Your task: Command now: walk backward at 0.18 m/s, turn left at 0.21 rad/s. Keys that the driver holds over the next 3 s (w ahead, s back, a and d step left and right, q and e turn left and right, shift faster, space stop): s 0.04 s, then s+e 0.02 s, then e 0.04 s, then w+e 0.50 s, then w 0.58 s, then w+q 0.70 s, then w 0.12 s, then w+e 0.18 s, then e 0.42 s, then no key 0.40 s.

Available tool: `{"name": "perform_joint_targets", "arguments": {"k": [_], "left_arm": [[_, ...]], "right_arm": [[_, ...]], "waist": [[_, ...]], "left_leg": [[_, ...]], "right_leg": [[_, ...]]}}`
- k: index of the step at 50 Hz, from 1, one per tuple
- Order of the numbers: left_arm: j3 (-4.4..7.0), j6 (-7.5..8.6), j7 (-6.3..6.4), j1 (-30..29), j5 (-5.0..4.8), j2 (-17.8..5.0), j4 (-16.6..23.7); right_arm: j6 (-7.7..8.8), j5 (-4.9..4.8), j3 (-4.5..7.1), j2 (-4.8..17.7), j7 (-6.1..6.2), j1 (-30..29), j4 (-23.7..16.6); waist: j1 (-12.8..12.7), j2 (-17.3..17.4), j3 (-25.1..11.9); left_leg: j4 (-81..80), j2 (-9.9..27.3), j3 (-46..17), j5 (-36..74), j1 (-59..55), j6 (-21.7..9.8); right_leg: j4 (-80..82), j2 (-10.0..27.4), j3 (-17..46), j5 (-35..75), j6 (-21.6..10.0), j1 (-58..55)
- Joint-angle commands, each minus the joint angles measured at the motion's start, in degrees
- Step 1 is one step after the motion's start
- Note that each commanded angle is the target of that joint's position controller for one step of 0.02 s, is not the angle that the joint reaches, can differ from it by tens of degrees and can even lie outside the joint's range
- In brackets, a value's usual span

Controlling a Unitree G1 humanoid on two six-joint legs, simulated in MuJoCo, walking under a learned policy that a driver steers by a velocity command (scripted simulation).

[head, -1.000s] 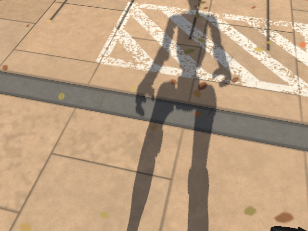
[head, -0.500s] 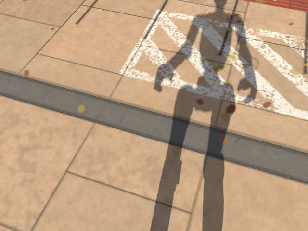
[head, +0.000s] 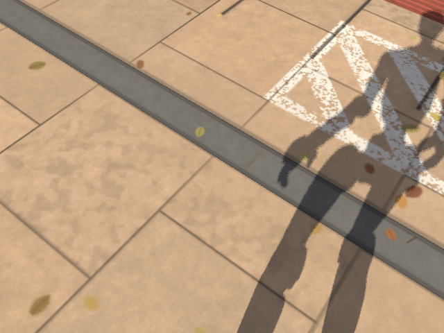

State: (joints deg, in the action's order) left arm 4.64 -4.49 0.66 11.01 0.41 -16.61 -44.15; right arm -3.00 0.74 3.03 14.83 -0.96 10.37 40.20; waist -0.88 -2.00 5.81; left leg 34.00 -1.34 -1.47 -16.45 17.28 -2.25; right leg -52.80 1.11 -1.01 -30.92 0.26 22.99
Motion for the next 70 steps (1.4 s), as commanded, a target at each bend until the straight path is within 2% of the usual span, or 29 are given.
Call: {"name": "perform_joint_targets", "arguments": {"k": [1, 7, 8, 10, 14, 17, 18, 19, 20, 21, 22, 24, 26, 35, 39, 40, 41, 42, 43, 44, 46, 52, 60, 63, 64, 65, 66, 67, 70], "left_arm": [[1.01, -0.42, 0.0, 1.3, -0.43, -5.17, 2.35], [0.27, -0.63, -1.0, 4.01, 0.03, -3.52, -0.4], [0.86, 0.26, 0.7, 2.62, -3.08, -4.42, 1.05], [0.91, 1.04, 1.77, 2.67, -2.27, -6.19, 1.19], [0.35, 2.32, 1.35, 7.83, -2.08, -3.75, -1.07], [0.09, 2.74, 0.21, 19.57, -1.48, -1.32, -7.75], [0.31, 3.45, -0.07, 25.82, -1.31, -2.01, -9.72], [0.85, 4.71, -0.17, 23.0, -1.65, -8.41, -6.42], [2.08, 6.24, -0.14, 17.13, 0.81, -12.45, -3.88], [1.5, 7.51, 0.68, 11.09, 0.95, -10.8, -2.38], [0.94, 8.04, 1.08, 9.77, 0.31, -8.88, -2.32], [0.3, 8.3, 1.32, 12.51, -0.94, -6.52, -2.61], [-0.23, 8.35, 1.4, 17.2, -1.24, -4.29, -3.58], [0.3, 7.41, 1.36, 22.44, -1.71, -5.56, -4.65], [0.88, 6.77, 1.17, 19.4, -1.59, -7.12, -4.27], [0.72, 6.69, 1.09, 17.74, -1.16, -6.85, -3.54], [-0.06, 6.86, 1.02, 16.04, 0.04, -5.28, -1.61], [-2.08, 7.98, 0.53, 24.4, -1.07, 3.02, -1.21], [-0.71, 8.92, 0.64, 21.55, -3.07, -3.54, -2.2], [0.09, 9.47, 0.44, 13.66, -3.93, -6.74, -0.35], [0.09, 10.06, 0.44, 6.99, -1.92, -5.85, 1.11], [-1.22, 9.01, -0.31, 2.01, -0.77, -1.09, 4.24], [-1.52, 9.66, -2.21, -11.03, -1.39, -3.53, 9.16], [0.6, 9.93, -2.06, -0.96, -1.02, -7.27, 7.13], [1.98, 9.8, -1.46, 9.05, -0.65, -10.55, 5.04], [3.38, 9.28, -1.05, 15.13, 0.73, -16.83, 4.37], [2.2, 9.22, -1.4, 16.56, 0.44, -12.66, 4.13], [0.98, 9.41, -1.42, 12.55, 0.12, -9.15, 4.31], [-0.48, 10.43, -1.59, 2.27, 0.19, -4.35, 4.64]], "right_arm": [[0.14, -0.05, 2.18, 8.95, 1.14, -2.91, -2.78], [0.5, -0.03, 0.52, 5.02, 2.84, -3.0, 0.26], [1.62, -0.23, 0.61, 4.77, 3.33, -5.75, -0.13], [2.07, -0.81, 1.7, 8.58, 4.3, -4.75, 1.05], [2.71, -2.4, 3.1, 11.92, 4.5, -5.24, 1.81], [2.93, -2.71, 2.76, 8.92, 3.62, -11.05, 0.57], [3.19, -1.83, 2.23, 5.35, 3.03, -12.4, -0.38], [4.18, -1.4, 1.37, 1.96, 1.92, -13.12, -2.22], [5.92, -3.66, 1.89, 4.81, 1.44, -17.54, -4.39], [7.04, -4.48, 2.9, 8.72, 1.32, -16.94, -3.55], [7.54, -2.94, 3.38, 9.69, 1.18, -15.63, -1.82], [7.95, -0.6, 3.41, 8.32, 0.93, -15.16, -0.1], [8.27, -0.95, 2.84, 5.4, 0.33, -15.67, 0.16], [10.07, -2.29, 1.08, 4.04, -1.61, -24.05, -2.88], [10.59, -2.24, 2.5, 8.31, -1.49, -14.8, -1.1], [10.54, -2.14, 3.61, 10.74, -1.0, -5.25, 1.5], [10.44, -1.19, 4.25, 14.07, -0.48, 7.97, 3.8], [10.08, -0.9, 5.16, 18.15, -1.12, 13.94, 6.68], [10.3, -1.76, 3.56, 11.71, -1.36, 12.28, 7.13], [10.17, -1.83, 2.63, 8.63, -0.89, 7.25, 6.59], [9.66, -0.85, 1.74, 6.29, -0.51, 1.6, 5.97], [9.92, -1.46, 1.54, 7.95, 0.15, 1.53, 7.84], [8.31, -3.04, 2.05, 11.61, 0.44, 8.76, 10.97], [7.09, -2.46, 1.89, 12.27, 0.64, 8.27, 11.05], [7.0, -1.49, 0.77, 9.62, 0.69, 8.03, 9.99], [7.74, -1.32, -1.26, 2.63, 0.55, 14.98, 8.69], [8.53, -2.36, -0.91, 4.75, 0.44, 15.19, 9.64], [8.67, -4.03, 0.72, 9.93, 0.35, 10.63, 8.55], [7.39, -2.72, 1.34, 8.56, 0.88, 6.16, 7.61]], "waist": [[-0.45, 11.82, -6.59], [0.92, 10.89, -9.65], [0.46, 13.77, -10.52], [1.84, 14.75, -8.41], [-0.02, 9.98, -3.7], [-5.56, 3.52, -0.95], [-6.79, -6.64, -3.54], [-4.22, -12.17, -1.31], [-3.9, -11.68, 3.21], [-0.92, -8.22, 7.35], [-0.12, -5.6, 6.15], [-1.08, -3.62, 2.43], [-2.1, -3.97, -0.27], [-6.65, -7.67, 2.61], [-0.47, -10.18, -2.74], [4.15, -9.28, -9.57], [9.43, -3.54, -20.5], [5.13, 18.56, -30.79], [6.65, 15.75, -25.61], [6.62, 11.92, -15.2], [3.81, 4.63, -7.99], [0.8, 5.64, -2.71], [3.86, 5.19, -1.62], [-2.8, 5.02, -7.52], [-7.22, 3.12, -14.77], [-5.71, -11.0, -24.99], [-6.42, -14.11, -28.97], [-5.92, -9.3, -19.65], [-0.63, -4.96, -8.55]], "left_leg": [[-12.09, 14.28, -12.12, 42.18, -5.4, -9.26], [-18.18, 12.94, -9.05, 4.53, -9.38, -8.03], [-18.91, 13.65, -11.34, -8.52, -9.53, -8.19], [-22.31, 15.2, -14.72, -18.6, -7.54, -8.59], [-25.22, 16.58, -13.69, -23.11, 0.12, -8.2], [-14.63, 9.95, -2.83, -20.37, 8.63, -3.31], [6.44, 4.9, 4.36, -17.35, 17.88, 0.06], [19.02, -0.31, 4.79, -13.41, 32.24, 2.91], [20.47, 0.92, -2.06, -11.06, 35.22, 1.87], [21.94, 3.26, -3.74, -3.25, 35.59, 1.66], [20.79, 4.11, -3.24, 1.9, 34.78, 1.86], [17.01, 3.96, -2.32, 9.11, 31.91, 3.08], [14.35, 2.75, -1.33, 14.49, 29.54, 3.89], [-4.29, 0.78, 1.96, 17.15, 18.43, 4.39], [-8.04, -1.67, 4.39, 11.17, 4.69, -0.29], [-7.55, -0.7, 3.43, 12.62, -8.45, -2.84], [-4.35, 9.67, -8.51, 11.02, -28.97, -7.26], [-11.58, 24.63, -38.56, -2.31, -46.8, -16.57], [-18.16, 23.8, -43.51, -8.92, -42.7, -15.51], [-18.46, 21.47, -32.46, -5.79, -33.82, -12.99], [-20.77, 16.65, -20.37, 5.91, -18.95, -11.21], [-27.97, 13.95, -9.01, 15.53, -7.15, -12.32], [-24.09, 14.97, -4.87, 16.99, -12.38, -7.65], [-9.62, 12.7, -3.77, 31.23, -13.21, -5.05], [4.56, 9.34, -1.61, 26.76, -5.81, -2.9], [28.4, 0.74, 2.61, 4.23, 14.93, 1.59], [37.87, -0.73, -5.48, -16.04, 21.01, 1.33], [41.9, 2.24, -6.46, -13.22, 25.79, 0.52], [34.92, 8.73, -4.74, -1.19, 20.45, 0.33]], "right_leg": [[-14.13, -1.71, 3.68, 0.94, -0.91, 3.15], [-3.38, -3.51, 5.73, 6.54, 0.58, -1.48], [-1.08, -0.87, 5.86, 6.77, 2.53, -1.71], [2.73, -1.35, 1.25, 3.6, 3.1, -2.97], [12.94, -0.49, -2.58, 0.54, -1.67, -9.83], [31.98, -2.18, -5.86, 8.62, -7.46, -20.86], [35.31, 5.62, 8.01, 0.88, -10.28, -28.24], [41.09, 18.2, 33.14, -9.29, -16.67, -28.0], [51.85, 23.1, 46.06, -22.54, -21.49, -19.43], [52.66, 21.48, 41.07, -16.67, -18.11, -18.61], [50.26, 18.38, 33.8, -7.21, -14.74, -20.52], [47.97, 13.62, 24.64, 5.34, -11.55, -23.96], [46.25, 11.21, 19.98, 13.92, -10.52, -25.38], [42.57, 10.31, 16.97, 23.19, -10.48, -21.42], [31.79, 10.99, 15.93, 50.9, -8.44, -24.47], [21.23, 8.37, 13.18, 59.2, -6.87, -21.29], [3.8, 5.22, 12.06, 46.73, -5.34, -9.02], [-16.35, -5.48, 10.14, 2.95, -1.57, 11.3], [-23.07, -3.36, 14.11, -0.05, -2.16, 17.62], [-23.43, -0.51, 11.93, 4.15, -2.83, 20.96], [-17.87, 4.26, 8.16, 11.56, -2.95, 16.98], [-0.82, 7.26, 4.4, 18.54, -0.42, 14.16], [21.18, 3.23, 2.42, 31.47, -2.0, 6.76], [24.33, 0.01, 0.07, 26.97, -4.38, -8.72], [22.44, 4.37, 3.71, 27.1, -6.53, -23.78], [25.63, 20.39, 27.51, 16.43, -14.25, -45.1], [34.68, 23.53, 42.56, 10.4, -16.03, -44.79], [35.45, 21.87, 34.63, 8.19, -13.41, -38.22], [40.66, 15.68, 15.86, 19.49, -10.4, -19.15]]}}
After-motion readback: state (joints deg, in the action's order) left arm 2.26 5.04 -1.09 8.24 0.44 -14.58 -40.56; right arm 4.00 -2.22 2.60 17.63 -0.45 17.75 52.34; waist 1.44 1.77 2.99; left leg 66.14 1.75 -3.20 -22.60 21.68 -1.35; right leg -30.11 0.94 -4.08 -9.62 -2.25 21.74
